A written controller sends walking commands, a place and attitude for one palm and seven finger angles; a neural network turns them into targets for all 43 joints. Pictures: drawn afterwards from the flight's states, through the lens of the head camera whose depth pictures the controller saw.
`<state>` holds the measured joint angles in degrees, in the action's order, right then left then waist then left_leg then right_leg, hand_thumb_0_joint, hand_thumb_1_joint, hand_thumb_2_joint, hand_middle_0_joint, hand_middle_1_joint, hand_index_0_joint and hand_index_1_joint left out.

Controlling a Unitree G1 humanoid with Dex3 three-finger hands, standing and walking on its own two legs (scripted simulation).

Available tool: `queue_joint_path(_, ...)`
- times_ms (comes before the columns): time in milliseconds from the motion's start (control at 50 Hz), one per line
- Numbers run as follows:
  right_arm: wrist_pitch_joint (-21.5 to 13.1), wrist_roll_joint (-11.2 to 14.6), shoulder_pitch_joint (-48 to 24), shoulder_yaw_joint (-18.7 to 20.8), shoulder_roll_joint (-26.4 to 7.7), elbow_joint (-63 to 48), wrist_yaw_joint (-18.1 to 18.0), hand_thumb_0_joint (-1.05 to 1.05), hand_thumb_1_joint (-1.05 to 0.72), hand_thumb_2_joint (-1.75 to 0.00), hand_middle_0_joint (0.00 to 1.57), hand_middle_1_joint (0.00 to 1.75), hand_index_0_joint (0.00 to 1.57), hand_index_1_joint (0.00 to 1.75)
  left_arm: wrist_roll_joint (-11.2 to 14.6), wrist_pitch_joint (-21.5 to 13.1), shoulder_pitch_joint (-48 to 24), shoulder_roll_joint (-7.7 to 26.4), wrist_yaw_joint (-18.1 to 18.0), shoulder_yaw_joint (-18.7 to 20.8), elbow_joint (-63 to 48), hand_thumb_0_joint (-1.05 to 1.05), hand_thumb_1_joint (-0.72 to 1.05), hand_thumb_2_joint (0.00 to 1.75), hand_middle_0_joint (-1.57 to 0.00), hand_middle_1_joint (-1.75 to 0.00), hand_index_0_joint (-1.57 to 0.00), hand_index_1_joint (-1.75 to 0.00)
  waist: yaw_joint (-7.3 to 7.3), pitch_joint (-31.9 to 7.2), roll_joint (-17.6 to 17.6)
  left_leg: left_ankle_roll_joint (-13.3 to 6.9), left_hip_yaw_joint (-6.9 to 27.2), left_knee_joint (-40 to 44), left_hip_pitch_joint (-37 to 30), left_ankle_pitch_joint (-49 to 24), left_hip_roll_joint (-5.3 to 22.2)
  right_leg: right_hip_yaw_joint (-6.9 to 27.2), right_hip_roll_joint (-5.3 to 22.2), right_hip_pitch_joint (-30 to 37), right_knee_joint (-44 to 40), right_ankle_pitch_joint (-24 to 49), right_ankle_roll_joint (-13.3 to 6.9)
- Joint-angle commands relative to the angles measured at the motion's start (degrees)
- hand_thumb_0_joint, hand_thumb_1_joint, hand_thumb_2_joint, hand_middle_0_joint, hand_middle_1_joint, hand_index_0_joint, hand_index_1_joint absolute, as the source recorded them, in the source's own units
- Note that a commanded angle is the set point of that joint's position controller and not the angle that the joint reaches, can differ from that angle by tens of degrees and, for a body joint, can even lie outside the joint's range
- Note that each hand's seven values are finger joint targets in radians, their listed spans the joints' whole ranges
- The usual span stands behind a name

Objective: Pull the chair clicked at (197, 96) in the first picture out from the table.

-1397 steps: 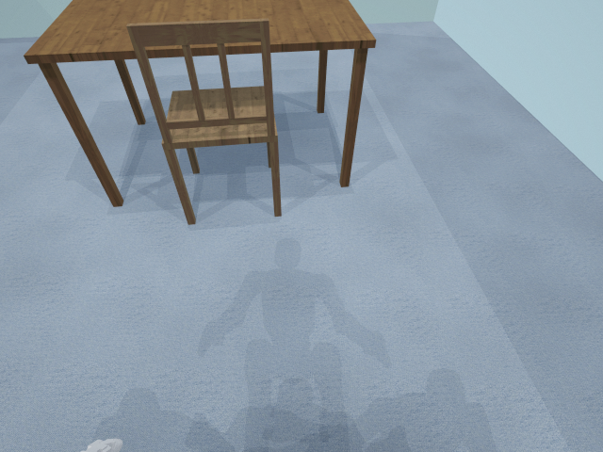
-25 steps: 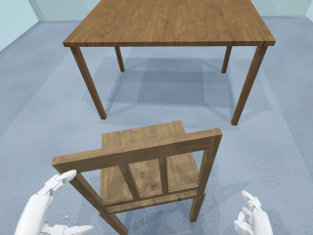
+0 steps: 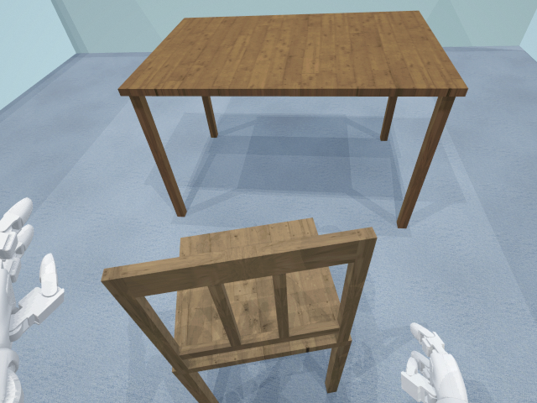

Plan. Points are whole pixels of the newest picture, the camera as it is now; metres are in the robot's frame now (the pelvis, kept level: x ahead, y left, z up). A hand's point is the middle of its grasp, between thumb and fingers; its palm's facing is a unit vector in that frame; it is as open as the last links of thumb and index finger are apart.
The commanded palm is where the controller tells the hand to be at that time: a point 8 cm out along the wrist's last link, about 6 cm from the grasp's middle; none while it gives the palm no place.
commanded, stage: draw the hand back to the body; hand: left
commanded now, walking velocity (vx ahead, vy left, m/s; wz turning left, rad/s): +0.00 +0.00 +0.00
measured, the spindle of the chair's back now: (226, 315) +0.30 +0.13 -0.11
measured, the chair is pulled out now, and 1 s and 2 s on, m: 0.64 0.64 0.64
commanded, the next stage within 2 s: step back with the hand held close in 0.24 s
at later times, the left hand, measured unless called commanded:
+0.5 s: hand (34, 276) +0.20 +0.29 +0.17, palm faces +0.45 -0.77 -0.46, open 7.4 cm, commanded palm +0.14 +0.32 +0.18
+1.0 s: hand (14, 334) +0.14 +0.29 +0.15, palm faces +0.42 -0.77 -0.48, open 7.4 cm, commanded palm +0.08 +0.32 +0.18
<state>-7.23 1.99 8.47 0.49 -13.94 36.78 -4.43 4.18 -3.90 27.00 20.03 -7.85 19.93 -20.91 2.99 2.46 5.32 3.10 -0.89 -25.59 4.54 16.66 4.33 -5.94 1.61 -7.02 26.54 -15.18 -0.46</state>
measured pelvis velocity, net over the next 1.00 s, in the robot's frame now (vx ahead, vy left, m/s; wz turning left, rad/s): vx -0.06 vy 0.03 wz -0.01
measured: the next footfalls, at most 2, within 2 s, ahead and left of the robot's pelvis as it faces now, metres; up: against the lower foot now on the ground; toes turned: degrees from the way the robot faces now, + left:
right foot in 1.62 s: -0.04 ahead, -0.11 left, +0.00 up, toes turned -1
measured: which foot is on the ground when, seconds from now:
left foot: down 0.00-1.00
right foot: down 0.00-1.00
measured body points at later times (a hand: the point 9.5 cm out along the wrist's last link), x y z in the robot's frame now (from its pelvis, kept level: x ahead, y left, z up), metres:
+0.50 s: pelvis -0.01 +0.03 +0.00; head +0.00 +0.00 +0.45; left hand +0.17 +0.33 +0.19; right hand +0.19 -0.20 -0.09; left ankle -0.03 +0.15 -0.74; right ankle +0.00 -0.11 -0.74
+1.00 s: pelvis -0.06 +0.03 -0.01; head -0.04 +0.02 +0.44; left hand +0.11 +0.33 +0.18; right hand +0.11 -0.22 -0.10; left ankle -0.03 +0.15 -0.74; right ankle +0.00 -0.11 -0.74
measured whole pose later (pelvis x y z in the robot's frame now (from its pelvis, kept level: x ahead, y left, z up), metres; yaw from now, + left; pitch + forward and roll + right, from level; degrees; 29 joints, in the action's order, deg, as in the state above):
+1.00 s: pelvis -0.06 +0.03 -0.01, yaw -1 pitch +0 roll -1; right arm -2.9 1.5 9.8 1.2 -12.5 34.9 -5.6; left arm 3.3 -6.2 32.8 22.6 -10.3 23.0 -30.4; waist 0.6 1.8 2.1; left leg 0.8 -1.1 -35.1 20.0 15.7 3.3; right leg -4.7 2.5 -20.2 30.4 -10.5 0.9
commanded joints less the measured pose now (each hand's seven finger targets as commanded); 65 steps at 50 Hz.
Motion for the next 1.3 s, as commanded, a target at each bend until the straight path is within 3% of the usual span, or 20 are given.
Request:
queue_joint_path(0, -3.6, -0.1, -7.4, 1.8, -5.4, -9.3, -0.6, 0.00, -0.90, -0.90, 0.20, 0.30, 0.20, 0.30, -0.2, -4.3, -3.3, 12.5, -1.6, 8.5, -14.5, 0.00, 0.90, 0.90, -0.20, -0.30, -0.20, -0.30, 0.88, -5.9, -1.1, -4.1, -0.4, 3.2, 0.7, -11.0, -1.4, 3.1, 2.2, 2.1, -5.2, 12.0, -0.2)
queue_joint_path(320, -3.6, -0.4, -6.9, 1.9, -5.8, -8.5, -0.3, 0.00, -0.90, -0.90, 0.20, 0.30, 0.20, 0.30, -0.7, -3.4, -3.1, 10.8, -1.9, 7.3, -13.6, 0.00, 0.90, 0.90, -0.20, -0.30, -0.20, -0.30, 0.65, -4.5, -2.6, -3.6, 0.5, 4.6, 1.5, -12.5, -0.7, 2.4, 1.6, 2.1, -4.7, 11.5, -0.7)
queue_joint_path(340, -3.7, -0.4, -7.0, 1.7, -6.1, -8.6, -0.1, 0.00, -0.90, -0.90, 0.20, 0.30, 0.20, 0.30, -0.9, -3.4, -4.4, 9.9, -1.7, 5.4, -15.4, 0.00, 0.90, 0.90, -0.20, -0.30, -0.20, -0.30, 0.37, -4.9, -0.5, -3.4, 0.7, 4.7, 1.4, -12.7, -0.9, 2.6, 1.5, 2.3, -4.7, 11.6, -0.9)
queue_joint_path(360, -2.4, 0.0, -5.6, 2.2, -6.6, -10.0, -0.3, 0.00, -0.90, -0.90, 0.20, 0.30, 0.20, 0.30, -0.1, -6.4, -15.4, 20.5, -1.5, 14.6, -22.1, 0.00, 0.90, 0.90, -0.20, -0.30, -0.20, -0.30, -1.54, 0.3, -1.0, -4.5, 0.2, 3.2, 5.2, -9.5, 0.9, 8.2, 3.9, -2.9, -6.9, 17.9, -0.5)
queue_joint_path(400, -1.6, -0.3, -5.0, 2.1, -5.7, -9.5, -0.2, 0.00, -0.90, -0.90, 0.20, 0.30, 0.20, 0.30, -0.3, -6.3, -6.5, 13.6, -0.8, 11.2, -13.6, 0.00, 0.90, 0.90, -0.20, -0.30, -0.20, -0.30, -1.94, -1.3, -4.3, -4.1, 0.6, 3.1, 5.6, -7.8, 0.4, 8.1, 5.0, -1.3, -6.5, 18.6, -0.5)
queue_joint_path(480, 0.7, -0.6, -5.5, 2.5, -6.1, -11.0, 0.3, 0.00, -0.90, -0.90, 0.20, 0.30, 0.20, 0.30, -0.6, -6.2, 3.3, 10.3, -0.7, 9.2, -14.2, 0.00, 0.90, 0.90, -0.20, -0.30, -0.20, -0.30, -1.87, -7.1, -0.4, -4.3, 1.2, 3.1, 4.6, -18.8, 2.4, 5.9, 4.6, 1.0, -2.9, 21.7, 0.1)
queue_joint_path(520, 1.8, -0.7, -5.9, 2.8, -5.7, -11.7, 0.3, 0.00, -0.90, -0.90, 0.20, 0.30, 0.20, 0.30, -0.8, -5.9, 5.7, 11.0, -1.0, 10.1, -15.2, 0.00, 0.90, 0.90, -0.20, -0.30, -0.20, -0.30, -1.86, -9.3, -3.1, -4.3, 1.7, 2.0, 4.1, -23.6, 3.1, 5.5, 4.5, 1.1, -1.7, 23.8, 0.4)
queue_joint_path(600, 2.5, -0.5, -5.9, 3.3, -5.2, -12.4, -0.3, 0.00, -0.90, -0.90, 0.20, 0.30, 0.20, 0.30, -0.8, -5.8, 7.2, 12.9, -1.7, 11.9, -19.1, 0.00, 0.90, 0.90, -0.20, -0.30, -0.20, -0.30, -2.04, -11.9, -3.2, -4.3, 2.2, 1.1, 4.7, -26.5, 4.1, 5.0, 4.5, 0.5, 0.8, 23.2, 0.5)
queue_joint_path(640, 2.4, -0.4, -5.9, 3.4, -5.2, -11.9, -0.8, 0.00, -0.90, -0.90, 0.20, 0.30, 0.20, 0.30, -0.7, -5.9, 6.5, 14.9, -2.3, 13.4, -20.9, 0.00, 0.90, 0.90, -0.20, -0.30, -0.20, -0.30, -2.20, -12.0, -1.4, -4.6, 2.9, 1.2, 5.7, -25.9, 4.6, 4.8, 4.6, 0.1, 1.8, 21.0, 0.6)
queue_joint_path(680, 2.0, -0.5, -5.6, 3.2, -4.9, -12.2, -1.0, 0.00, -0.90, -0.90, 0.20, 0.30, 0.20, 0.30, -0.5, -6.2, 7.1, 14.0, -2.5, 12.6, -22.5, 0.00, 0.90, 0.90, -0.20, -0.30, -0.20, -0.30, -2.10, -12.1, 0.9, -4.8, 3.3, 0.9, 6.6, -25.6, 5.3, 4.6, 4.2, -1.2, 2.7, 17.2, 0.6)
queue_joint_path(740, 1.2, -0.4, -5.2, 3.5, -4.9, -11.2, -1.4, 0.00, -0.90, -0.90, 0.20, 0.30, 0.20, 0.30, -0.3, -6.1, 6.8, 15.1, -3.0, 13.7, -22.4, 0.00, 0.90, 0.90, -0.20, -0.30, -0.20, -0.30, -2.12, -11.4, 1.7, -5.1, 4.1, 0.7, 9.4, -21.5, 5.9, 4.9, 4.2, -1.9, 3.1, 13.6, 0.6)
queue_joint_path(780, 1.0, -0.6, -4.7, 3.2, -4.8, -11.3, -1.5, 0.00, -0.90, -0.90, 0.20, 0.30, 0.20, 0.30, -0.3, -5.9, 6.7, 13.3, -3.0, 12.2, -21.9, 0.00, 0.90, 0.90, -0.20, -0.30, -0.20, -0.30, -2.23, -10.1, 0.8, -4.6, 3.8, -0.4, 12.4, -15.8, 5.1, 5.4, 4.3, -2.3, 2.3, 14.4, 0.4)
queue_joint_path(840, 1.1, -0.3, -3.4, 3.6, -4.7, -10.5, -1.8, 0.00, -0.90, -0.90, 0.20, 0.30, 0.20, 0.30, -0.4, -5.5, 5.8, 14.0, -3.4, 12.4, -19.8, 0.00, 0.90, 0.90, -0.20, -0.30, -0.20, -0.30, -2.93, -9.4, -4.7, -3.4, 2.1, -4.7, 13.7, -5.2, 1.6, 9.6, 7.3, -4.7, -2.1, 16.8, -1.4)
queue_joint_path(920, 1.3, -0.6, -3.4, 2.9, -4.3, -10.9, -1.7, 0.00, -0.90, -0.90, 0.20, 0.30, 0.20, 0.30, -0.8, -5.4, 4.3, 14.1, -3.9, 11.6, -19.5, 0.00, 0.90, 0.90, -0.20, -0.30, -0.20, -0.30, -3.06, -7.0, -10.0, -3.2, 1.1, -8.9, 12.1, 5.6, -1.2, 12.6, 10.3, -14.8, -8.7, -2.4, -2.7)
queue_joint_path(1000, 0.9, -0.7, -4.2, 2.3, -5.3, -11.9, -2.2, 0.00, -0.90, -0.90, 0.20, 0.30, 0.20, 0.30, -1.4, -6.2, 3.4, 15.0, -4.5, 12.7, -21.0, 0.00, 0.90, 0.90, -0.20, -0.30, -0.20, -0.30, -2.77, -4.7, -2.1, -5.0, 6.0, 2.3, 19.8, 12.3, 2.9, 8.0, 4.7, -11.6, -4.7, -12.4, 0.3)
queue_joint_path(1060, -0.1, -0.3, -3.7, 2.4, -5.9, -12.5, -2.3, 0.00, -0.90, -0.90, 0.20, 0.30, 0.20, 0.30, -1.9, -7.2, 3.5, 14.6, -4.6, 12.8, -22.5, 0.00, 0.90, 0.90, -0.20, -0.30, -0.20, -0.30, -2.68, -5.4, 4.2, -6.7, 9.2, 6.7, 27.1, 14.5, 6.1, 5.6, 1.8, -3.1, 3.4, -4.7, 1.2)
queue_joint_path(1120, -1.4, -0.7, -3.2, 2.6, -5.7, -12.1, -1.8, 0.00, -0.90, -0.90, 0.20, 0.30, 0.20, 0.30, -1.7, -7.9, 5.1, 14.3, -4.3, 13.2, -22.8, 0.00, 0.90, 0.90, -0.20, -0.30, -0.20, -0.30, -2.44, -7.8, 4.3, -6.5, 8.8, 4.6, 26.9, 8.2, 6.2, 5.5, 1.7, -0.7, 5.7, 3.5, 1.1)
queue_joint_path(1180, -2.4, -0.7, -3.0, 2.9, -5.8, -11.6, -1.6, 0.00, -0.90, -0.90, 0.20, 0.30, 0.20, 0.30, -2.2, -8.5, 5.0, 13.2, -3.9, 13.3, -21.4, 0.00, 0.90, 0.90, -0.20, -0.30, -0.20, -0.30, -2.48, -5.2, 6.2, -7.2, 8.7, 5.8, 35.5, 16.9, 7.5, 5.7, 1.0, 2.5, 9.3, 1.7, 1.4)
queue_joint_path(1240, -2.9, -0.6, -1.9, 3.4, -5.8, -10.7, -1.4, 0.00, -0.90, -0.90, 0.20, 0.30, 0.20, 0.30, -2.6, -9.2, 3.1, 14.4, -3.7, 14.0, -20.7, 0.00, 0.90, 0.90, -0.20, -0.30, -0.20, -0.30, -2.65, -4.0, 0.9, -6.6, 7.2, 1.3, 36.4, 19.1, 5.3, 8.8, 2.4, 0.0, 6.6, 0.7, 0.4)
queue_joint_path(1280, -3.4, -1.2, -0.8, 3.4, -5.4, -10.2, -1.1, 0.00, -0.90, -0.90, 0.20, 0.30, 0.20, 0.30, -2.3, -10.1, 0.8, 14.2, -3.7, 13.0, -22.5, 0.00, 0.90, 0.90, -0.20, -0.30, -0.20, -0.30, -3.03, -4.4, -5.7, -4.6, 4.4, -6.4, 28.7, 17.5, 0.3, 14.6, 6.1, -9.6, -2.3, -5.0, -2.0)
